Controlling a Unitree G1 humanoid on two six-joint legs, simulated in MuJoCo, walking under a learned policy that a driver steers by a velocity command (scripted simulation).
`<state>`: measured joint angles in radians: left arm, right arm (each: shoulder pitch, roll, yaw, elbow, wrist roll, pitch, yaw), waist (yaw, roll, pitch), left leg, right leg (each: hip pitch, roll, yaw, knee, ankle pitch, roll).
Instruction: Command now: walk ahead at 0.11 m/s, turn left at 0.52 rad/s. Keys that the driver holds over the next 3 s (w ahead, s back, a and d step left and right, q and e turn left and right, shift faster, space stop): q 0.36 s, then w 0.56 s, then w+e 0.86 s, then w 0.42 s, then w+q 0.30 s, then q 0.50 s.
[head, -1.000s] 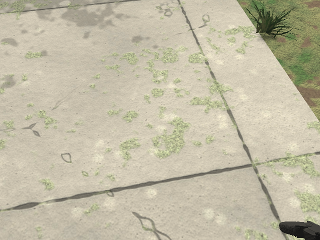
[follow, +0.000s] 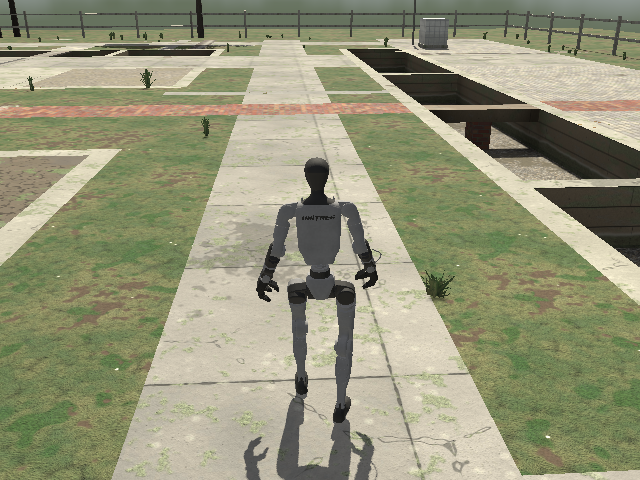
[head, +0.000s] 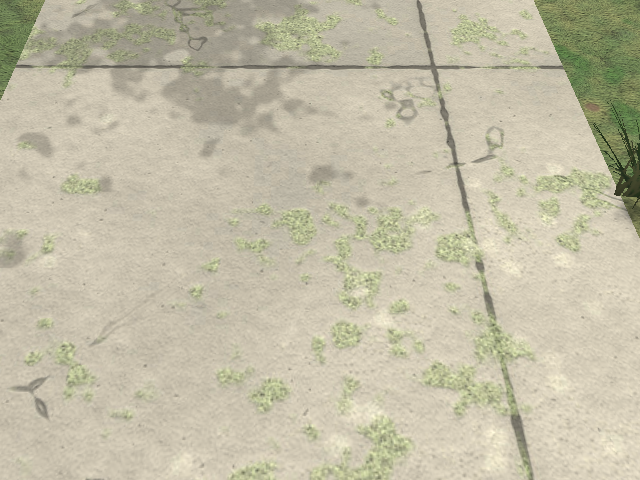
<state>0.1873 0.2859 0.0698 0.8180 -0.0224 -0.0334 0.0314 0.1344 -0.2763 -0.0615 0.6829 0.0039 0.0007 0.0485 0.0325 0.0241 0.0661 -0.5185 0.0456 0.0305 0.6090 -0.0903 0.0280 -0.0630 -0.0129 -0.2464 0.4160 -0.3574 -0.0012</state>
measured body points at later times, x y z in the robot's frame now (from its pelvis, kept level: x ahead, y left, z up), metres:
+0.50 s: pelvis +0.09 -0.02 +0.00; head +0.10 -0.03 +0.45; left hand +0.13 +0.28 -0.10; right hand +0.33 -0.24 -0.09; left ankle +0.12 +0.09 -0.72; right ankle +0.13 -0.14 -0.73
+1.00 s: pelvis +0.23 +0.08 +0.00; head +0.25 +0.09 +0.45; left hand +0.14 +0.35 -0.13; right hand +0.50 -0.10 -0.07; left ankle +0.23 +0.18 -0.73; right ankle +0.16 -0.11 -0.66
